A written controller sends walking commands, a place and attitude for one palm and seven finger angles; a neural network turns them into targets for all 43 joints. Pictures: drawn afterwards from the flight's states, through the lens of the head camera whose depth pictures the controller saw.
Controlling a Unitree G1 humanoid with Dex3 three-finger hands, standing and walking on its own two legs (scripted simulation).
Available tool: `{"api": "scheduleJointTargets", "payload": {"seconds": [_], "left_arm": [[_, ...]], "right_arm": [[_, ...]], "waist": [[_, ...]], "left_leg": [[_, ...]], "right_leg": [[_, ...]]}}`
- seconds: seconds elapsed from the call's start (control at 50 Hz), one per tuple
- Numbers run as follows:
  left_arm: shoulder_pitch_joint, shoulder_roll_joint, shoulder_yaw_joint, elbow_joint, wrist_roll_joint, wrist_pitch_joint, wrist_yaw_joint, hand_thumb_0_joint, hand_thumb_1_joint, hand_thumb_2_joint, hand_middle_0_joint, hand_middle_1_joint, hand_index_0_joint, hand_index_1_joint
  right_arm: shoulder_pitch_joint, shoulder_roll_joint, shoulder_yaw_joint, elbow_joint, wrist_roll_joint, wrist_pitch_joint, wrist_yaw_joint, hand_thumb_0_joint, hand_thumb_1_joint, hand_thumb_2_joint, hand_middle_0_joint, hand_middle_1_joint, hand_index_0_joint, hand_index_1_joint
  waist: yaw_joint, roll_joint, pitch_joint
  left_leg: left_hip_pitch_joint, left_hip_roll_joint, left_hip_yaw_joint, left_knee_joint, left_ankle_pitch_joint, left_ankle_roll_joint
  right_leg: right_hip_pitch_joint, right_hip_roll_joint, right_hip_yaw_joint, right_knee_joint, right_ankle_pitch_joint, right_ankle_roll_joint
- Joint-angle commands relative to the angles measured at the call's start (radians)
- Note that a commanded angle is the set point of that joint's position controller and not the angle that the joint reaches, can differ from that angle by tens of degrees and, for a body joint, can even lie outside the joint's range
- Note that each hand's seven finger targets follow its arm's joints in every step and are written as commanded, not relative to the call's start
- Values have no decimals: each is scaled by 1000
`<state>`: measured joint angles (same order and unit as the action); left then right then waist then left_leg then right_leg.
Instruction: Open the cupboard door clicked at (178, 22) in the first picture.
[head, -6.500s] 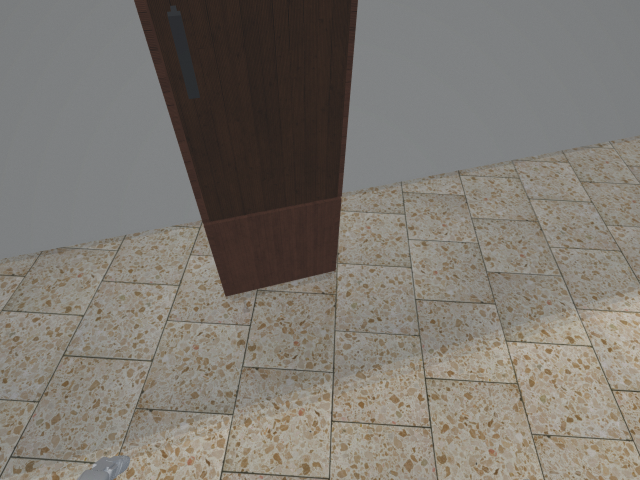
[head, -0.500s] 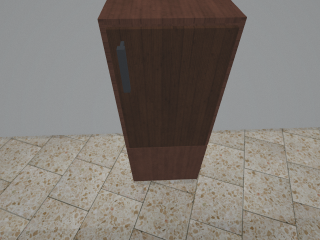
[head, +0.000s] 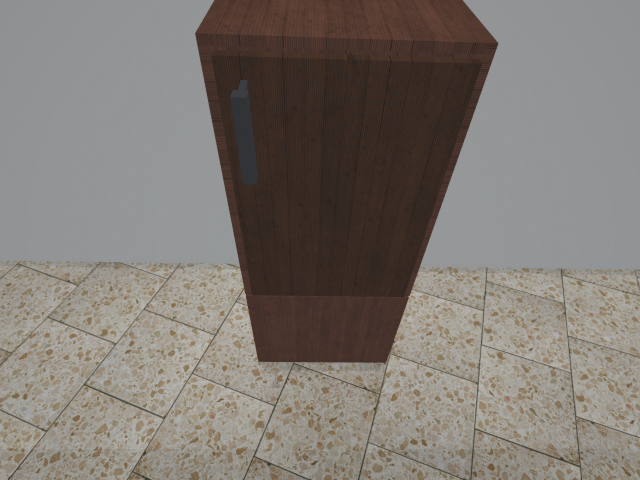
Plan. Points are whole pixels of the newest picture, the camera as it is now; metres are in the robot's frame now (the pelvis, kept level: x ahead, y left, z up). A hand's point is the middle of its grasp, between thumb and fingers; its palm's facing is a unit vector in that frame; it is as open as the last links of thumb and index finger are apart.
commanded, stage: shuffle to correct the standing spot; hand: left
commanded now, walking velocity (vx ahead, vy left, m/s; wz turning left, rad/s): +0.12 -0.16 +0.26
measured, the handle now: (247, 134) +0.58 +0.16 +0.14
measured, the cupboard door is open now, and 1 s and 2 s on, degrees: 0 0 0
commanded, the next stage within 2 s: come to a stop and stand still in 0.36 s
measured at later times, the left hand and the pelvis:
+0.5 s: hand out of the picture +0.09 +0.12 -0.18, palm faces +0.07 -0.99 -0.15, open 7.3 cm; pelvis +0.08 -0.06 +0.00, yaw +2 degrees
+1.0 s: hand out of the picture +0.12 +0.12 -0.19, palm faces +0.16 -0.97 -0.18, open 7.4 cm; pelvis +0.08 -0.07 -0.01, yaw +5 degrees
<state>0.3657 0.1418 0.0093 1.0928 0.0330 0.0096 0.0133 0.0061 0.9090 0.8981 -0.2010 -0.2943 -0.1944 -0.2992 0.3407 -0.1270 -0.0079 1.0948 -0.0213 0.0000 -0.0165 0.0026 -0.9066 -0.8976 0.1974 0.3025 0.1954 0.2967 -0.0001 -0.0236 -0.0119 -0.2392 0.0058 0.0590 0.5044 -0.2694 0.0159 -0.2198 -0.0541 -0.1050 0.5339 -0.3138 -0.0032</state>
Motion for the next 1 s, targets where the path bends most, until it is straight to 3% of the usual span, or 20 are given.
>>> {"api": "scheduleJointTargets", "payload": {"seconds": [0.0,0.08,0.14,0.2,0.22,0.24,0.26,0.32,0.42,0.5,0.54,0.56,0.6,0.66,0.8,0.86,0.88,0.9,0.94,0.98], "left_arm": [[92,75,20,-37,0,-20,0,0,900,900,-200,-300,-200,-300],[174,120,38,-12,-3,-27,10,0,900,900,-200,-300,-200,-300],[174,105,38,-11,5,-29,16,0,900,900,-200,-300,-200,-300],[105,93,32,-21,-4,-20,15,0,900,900,-200,-300,-200,-300],[90,63,27,-33,-10,-17,10,0,900,900,-200,-300,-200,-300],[90,23,17,-55,-15,-20,5,0,900,900,-200,-300,-200,-300],[37,51,19,-78,-6,-16,6,0,900,900,-200,-300,-200,-300],[-29,56,40,-91,6,-1,-5,0,900,900,-200,-300,-200,-300],[-41,12,42,-104,-7,22,-32,0,900,900,-200,-300,-200,-300],[-10,23,46,-94,-11,0,-26,0,900,900,-200,-300,-200,-300],[93,128,62,-64,-7,-35,-7,0,900,900,-200,-300,-200,-300],[81,222,74,-69,-4,-45,6,0,900,900,-200,-300,-200,-300],[11,241,69,-114,-3,-34,11,0,900,900,-200,-300,-200,-300],[-30,197,66,-119,-6,-35,28,0,900,900,-200,-300,-200,-300],[-135,230,91,-183,6,-5,37,0,900,900,-200,-300,-200,-300],[-171,219,87,-192,-5,9,28,0,900,900,-200,-300,-200,-300],[-160,174,75,-203,-9,19,26,0,900,900,-200,-300,-200,-300],[-153,105,64,-220,-18,29,21,0,900,900,-200,-300,-200,-300],[-164,110,64,-226,-19,40,22,0,900,900,-200,-300,-200,-300],[-124,106,66,-172,-1,41,16,0,900,900,-200,-300,-200,-300]], "right_arm": [[31,-125,-36,-50,-2,-21,-16,0,-900,-900,200,300,200,300],[5,-50,-19,-66,-3,-28,-18,0,-900,-900,200,300,200,300],[-56,-47,-22,-86,-1,-27,-13,0,-900,-900,200,300,200,300],[43,-24,-15,-40,-2,-35,-11,0,-900,-900,200,300,200,300],[139,-77,-27,-3,-6,-44,-20,0,-900,-900,200,300,200,300],[235,-172,-49,21,-15,-48,-37,0,-900,-900,200,300,200,300],[266,-204,-54,34,-14,-37,-47,0,-900,-900,200,300,200,300],[133,-156,-39,1,-13,-46,-49,0,-900,-900,200,300,200,300],[26,-194,-54,-44,-18,-50,-49,0,-900,-900,200,300,200,300],[-19,-208,-68,-63,-18,-22,-35,0,-900,-900,200,300,200,300],[18,-140,-58,-63,-6,-17,-18,0,-900,-900,200,300,200,300],[66,-58,-44,-83,8,-10,-13,0,-900,-900,200,300,200,300],[51,-49,-47,-97,17,4,-19,0,-900,-900,200,300,200,300],[-16,-94,-53,-94,13,15,-16,0,-900,-900,200,300,200,300],[-70,-76,-52,-140,9,34,11,0,-900,-900,200,300,200,300],[28,-70,-48,-113,11,15,8,0,-900,-900,200,300,200,300],[45,-107,-56,-112,11,7,5,0,-900,-900,200,300,200,300],[22,-192,-69,-138,0,1,1,0,-900,-900,200,300,200,300],[-110,-216,-65,-200,-14,14,-6,0,-900,-900,200,300,200,300],[-175,-152,-47,-201,-11,1,-13,0,-900,-900,200,300,200,300]], "waist": [[14,29,134],[33,-200,79],[35,-117,111],[-30,-52,80],[-63,79,44],[-85,284,-12],[-101,242,1],[-46,171,137],[-5,180,76],[16,218,38],[51,-19,-51],[29,-292,-113],[22,-152,-60],[38,-284,-48],[17,-161,-30],[-30,-111,-49],[-34,15,-45],[-28,320,0],[1,243,68],[38,216,72]], "left_leg": [[-159,129,-162,-142,-167,73],[-255,14,48,176,-109,25],[-303,40,44,304,-234,26],[-33,39,80,17,-14,23],[134,129,-51,-72,169,57],[294,366,-356,-141,422,159],[308,480,-438,-175,572,241],[90,427,-289,-185,558,212],[20,308,-62,-180,503,123],[-4,238,-14,-46,389,65],[-101,123,29,156,39,-12],[-175,29,51,314,-310,-42],[-151,41,-46,447,-375,-21],[-276,30,-57,621,-314,-45],[-131,19,-30,374,-195,-51],[96,-20,35,18,22,-40],[163,35,-26,-94,50,-27],[104,255,-308,-219,137,56],[-184,330,-323,-281,65,199],[-171,234,-249,-266,79,153]], "right_leg": [[-3,-43,50,-91,-53,-32],[131,-198,220,-214,86,-124],[132,-234,213,-203,323,-203],[3,-142,84,-57,314,-136],[-110,-65,19,122,273,-82],[-312,22,-49,335,-19,-15],[-389,25,31,522,-270,-22],[-413,-35,115,631,-160,-12],[-249,-25,48,355,-25,20],[-63,27,-32,61,118,28],[162,-84,84,-81,442,24],[189,-309,309,-112,686,-53],[55,-368,291,-112,783,-169],[127,-325,265,-64,996,-180],[-73,-317,226,-132,469,-177],[-164,-228,180,-57,212,-104],[-217,-151,128,52,81,-58],[-324,-22,32,218,-186,15],[-204,-8,112,459,-229,7],[-215,3,131,544,-117,3]]}}
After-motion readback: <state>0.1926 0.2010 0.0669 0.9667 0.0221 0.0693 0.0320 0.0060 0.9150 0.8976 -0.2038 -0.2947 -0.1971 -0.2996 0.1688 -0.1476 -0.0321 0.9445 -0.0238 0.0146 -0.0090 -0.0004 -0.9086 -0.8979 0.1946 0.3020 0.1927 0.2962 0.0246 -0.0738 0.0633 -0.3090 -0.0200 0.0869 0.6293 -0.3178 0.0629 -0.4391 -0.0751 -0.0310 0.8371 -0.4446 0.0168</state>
